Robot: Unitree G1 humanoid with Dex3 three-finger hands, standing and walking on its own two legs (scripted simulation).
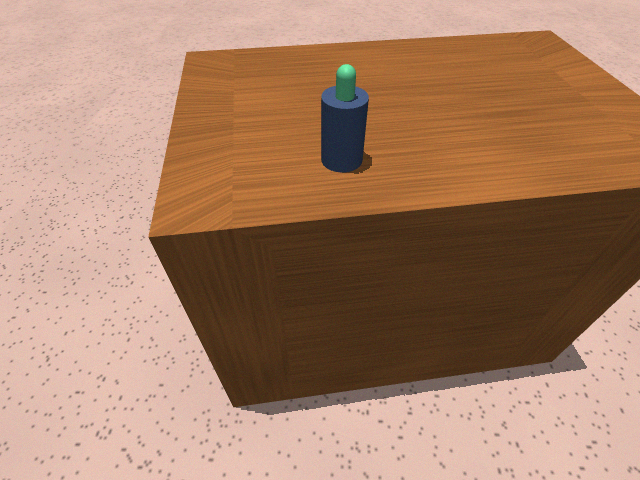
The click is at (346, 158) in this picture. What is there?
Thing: necked bottle
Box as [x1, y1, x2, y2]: [321, 64, 368, 172]
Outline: 348,64 344,64 338,68 336,73 336,85 326,89 321,96 321,160 327,168 334,171 343,172 353,170 358,167 361,163 368,101 367,93 354,85 355,71 353,67
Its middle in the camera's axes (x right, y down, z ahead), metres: +0.04 -0.21 +0.67
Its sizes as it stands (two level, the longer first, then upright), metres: 0.079 0.079 0.181
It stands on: a support 0.80 m high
